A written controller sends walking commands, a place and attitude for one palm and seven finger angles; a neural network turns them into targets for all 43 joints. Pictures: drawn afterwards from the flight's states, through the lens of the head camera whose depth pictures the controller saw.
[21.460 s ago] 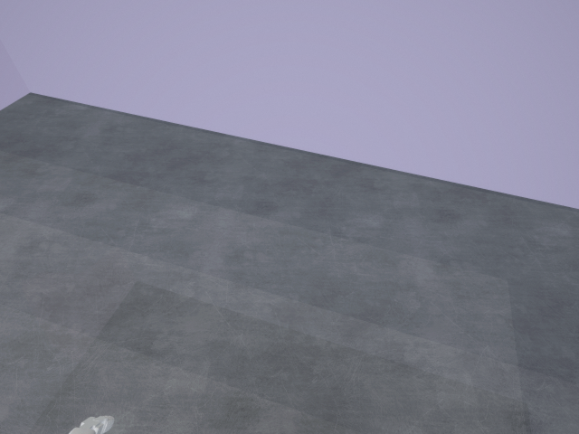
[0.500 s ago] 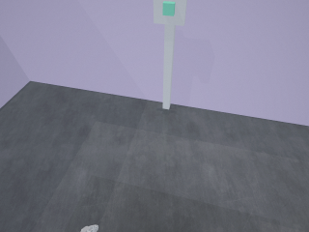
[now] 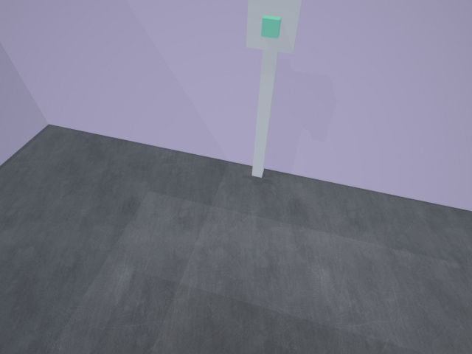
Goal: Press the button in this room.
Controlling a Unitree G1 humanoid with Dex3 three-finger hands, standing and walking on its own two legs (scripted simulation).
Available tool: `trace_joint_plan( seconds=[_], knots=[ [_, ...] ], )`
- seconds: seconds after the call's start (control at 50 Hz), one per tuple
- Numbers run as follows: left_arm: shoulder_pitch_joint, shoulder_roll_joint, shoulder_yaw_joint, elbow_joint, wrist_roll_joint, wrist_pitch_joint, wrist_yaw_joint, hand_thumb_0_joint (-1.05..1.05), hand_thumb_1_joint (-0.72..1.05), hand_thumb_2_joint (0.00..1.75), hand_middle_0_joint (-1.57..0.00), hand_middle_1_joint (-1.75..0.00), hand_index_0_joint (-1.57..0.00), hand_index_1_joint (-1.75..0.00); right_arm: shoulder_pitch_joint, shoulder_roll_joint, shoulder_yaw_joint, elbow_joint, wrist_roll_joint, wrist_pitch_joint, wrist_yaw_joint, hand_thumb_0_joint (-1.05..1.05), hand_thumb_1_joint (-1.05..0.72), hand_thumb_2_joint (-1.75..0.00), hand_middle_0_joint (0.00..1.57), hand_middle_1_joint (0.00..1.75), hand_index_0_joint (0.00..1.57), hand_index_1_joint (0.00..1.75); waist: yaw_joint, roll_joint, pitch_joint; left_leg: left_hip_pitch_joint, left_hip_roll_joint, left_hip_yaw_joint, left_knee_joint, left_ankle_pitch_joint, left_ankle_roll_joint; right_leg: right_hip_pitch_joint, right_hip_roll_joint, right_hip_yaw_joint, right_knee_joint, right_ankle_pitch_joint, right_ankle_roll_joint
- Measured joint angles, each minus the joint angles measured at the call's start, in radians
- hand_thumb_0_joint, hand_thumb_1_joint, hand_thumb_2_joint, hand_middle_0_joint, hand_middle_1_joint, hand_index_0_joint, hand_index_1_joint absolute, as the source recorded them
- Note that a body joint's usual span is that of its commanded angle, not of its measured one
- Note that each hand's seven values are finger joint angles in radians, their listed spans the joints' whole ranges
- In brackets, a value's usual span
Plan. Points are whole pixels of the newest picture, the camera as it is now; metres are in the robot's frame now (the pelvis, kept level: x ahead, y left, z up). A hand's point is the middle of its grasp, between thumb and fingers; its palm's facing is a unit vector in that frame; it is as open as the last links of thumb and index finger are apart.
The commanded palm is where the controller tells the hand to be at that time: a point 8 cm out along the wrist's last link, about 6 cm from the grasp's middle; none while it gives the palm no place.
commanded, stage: stand and wait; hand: left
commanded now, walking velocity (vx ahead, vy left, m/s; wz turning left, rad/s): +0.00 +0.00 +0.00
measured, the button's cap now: (271, 26) +1.14 -0.04 +0.08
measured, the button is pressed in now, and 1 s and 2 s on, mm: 0 0 0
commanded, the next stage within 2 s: look at it before walking up in 0.18 s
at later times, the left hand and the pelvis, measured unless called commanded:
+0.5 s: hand out of the picture +0.00 +0.16 -0.18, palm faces +0.02 -0.98 -0.18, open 7.4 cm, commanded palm none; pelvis +0.01 +0.00 +0.00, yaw +0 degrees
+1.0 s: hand out of the picture +0.01 +0.16 -0.18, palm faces +0.02 -0.98 -0.19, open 7.4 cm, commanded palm none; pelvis +0.01 -0.01 +0.00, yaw -1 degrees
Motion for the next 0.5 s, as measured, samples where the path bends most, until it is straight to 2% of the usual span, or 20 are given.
trace_joint_plan(
  seconds=[0.24, 0.5],
  knots=[
    [-0.035, -0.038, -0.002, -0.025, 0.002, -0.01, 0.007, 0.0, 0.9, 0.9, -0.2, -0.3, -0.2, -0.3, 0.025, 0.038, 0.002, 0.019, 0.0, -0.007, -0.004, 0.0, -0.91, -0.9, 0.2, 0.3, 0.2, 0.3, -0.012, 0.0, -0.009, 0.004, 0.0, 0.008, 0.011, -0.018, 0.0, -0.007, -0.001, 0.009, 0.026, -0.023, 0.002],
    [-0.054, -0.004, 0.006, -0.045, 0.002, -0.011, 0.013, 0.01, 0.91, 0.9, -0.2, -0.3, -0.2, -0.3, 0.041, 0.038, -0.003, 0.02, -0.001, -0.008, -0.004, 0.0, -0.91, -0.9, 0.2, 0.3, 0.2, 0.3, -0.021, 0.003, -0.008, 0.005, 0.006, 0.007, 0.021, -0.029, -0.005, -0.008, 0.002, 0.009, 0.041, -0.038, -0.003]
  ],
)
